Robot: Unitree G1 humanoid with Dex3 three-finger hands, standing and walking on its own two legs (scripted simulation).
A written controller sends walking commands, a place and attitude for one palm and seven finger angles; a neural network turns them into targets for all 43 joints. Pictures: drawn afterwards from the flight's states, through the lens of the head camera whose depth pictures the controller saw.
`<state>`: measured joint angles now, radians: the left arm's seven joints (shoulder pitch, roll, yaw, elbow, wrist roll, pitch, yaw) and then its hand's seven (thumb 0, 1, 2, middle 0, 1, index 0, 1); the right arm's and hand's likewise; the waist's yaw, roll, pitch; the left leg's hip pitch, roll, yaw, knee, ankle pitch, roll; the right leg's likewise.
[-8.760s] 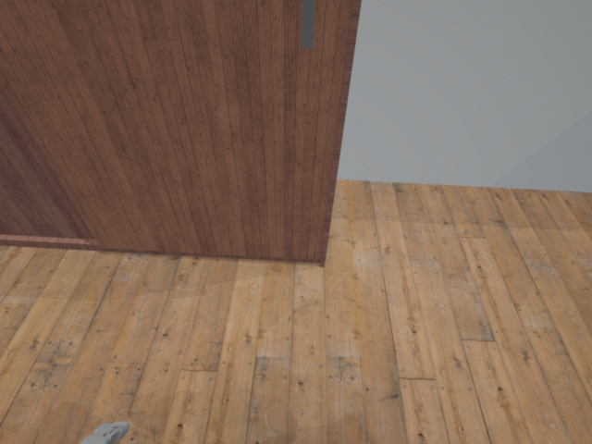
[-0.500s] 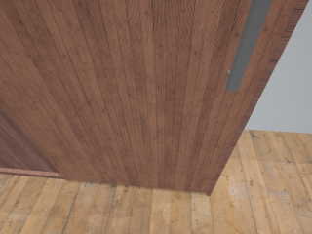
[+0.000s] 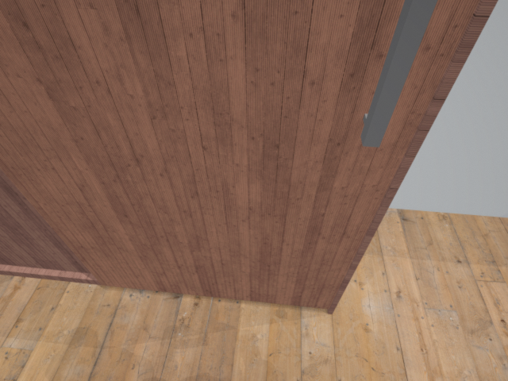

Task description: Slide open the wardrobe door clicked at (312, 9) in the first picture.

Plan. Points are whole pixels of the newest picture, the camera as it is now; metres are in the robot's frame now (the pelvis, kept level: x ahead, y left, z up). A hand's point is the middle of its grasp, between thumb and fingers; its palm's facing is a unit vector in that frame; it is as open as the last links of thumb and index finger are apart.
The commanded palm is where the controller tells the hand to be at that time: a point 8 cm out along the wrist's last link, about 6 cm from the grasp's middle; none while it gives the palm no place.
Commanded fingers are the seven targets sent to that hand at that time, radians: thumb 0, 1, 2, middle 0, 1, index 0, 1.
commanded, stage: look again from close up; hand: right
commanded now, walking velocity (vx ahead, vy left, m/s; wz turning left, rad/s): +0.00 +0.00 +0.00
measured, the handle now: (392, 62) +0.48 -0.17 +0.27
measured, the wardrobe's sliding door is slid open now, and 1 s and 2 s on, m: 0.00 0.00 0.00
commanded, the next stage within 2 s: raise the hand with hooked fingers in 0.76 s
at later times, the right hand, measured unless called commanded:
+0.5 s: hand out of the picture -0.03 -0.15 -0.18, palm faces +0.03 +0.98 -0.17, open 7.4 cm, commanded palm none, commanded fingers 0.00 -0.90 -0.90 0.20 0.30 0.20 0.30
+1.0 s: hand out of the picture +0.12 -0.18 -0.08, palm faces +0.28 +0.93 -0.23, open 7.3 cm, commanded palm +0.09 -0.21 -0.04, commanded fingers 0.00 -0.71 -0.82 0.21 0.42 0.21 0.42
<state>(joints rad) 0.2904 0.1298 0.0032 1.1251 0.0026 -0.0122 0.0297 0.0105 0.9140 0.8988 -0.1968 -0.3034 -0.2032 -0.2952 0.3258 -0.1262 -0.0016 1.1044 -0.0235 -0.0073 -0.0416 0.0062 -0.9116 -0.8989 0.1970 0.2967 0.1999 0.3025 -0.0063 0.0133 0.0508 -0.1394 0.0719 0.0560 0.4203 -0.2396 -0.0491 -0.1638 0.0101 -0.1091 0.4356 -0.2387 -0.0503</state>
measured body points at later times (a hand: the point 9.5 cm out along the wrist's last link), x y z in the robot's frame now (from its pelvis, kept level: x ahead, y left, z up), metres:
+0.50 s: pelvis -0.01 +0.01 +0.00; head +0.00 +0.01 +0.45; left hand -0.03 +0.22 -0.16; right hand -0.03 -0.20 -0.16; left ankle -0.01 +0.15 -0.74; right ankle +0.00 -0.08 -0.74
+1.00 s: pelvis -0.01 +0.02 -0.01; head -0.02 +0.04 +0.44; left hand +0.05 +0.27 -0.14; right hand +0.10 -0.23 -0.06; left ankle -0.01 +0.15 -0.74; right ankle +0.00 -0.08 -0.74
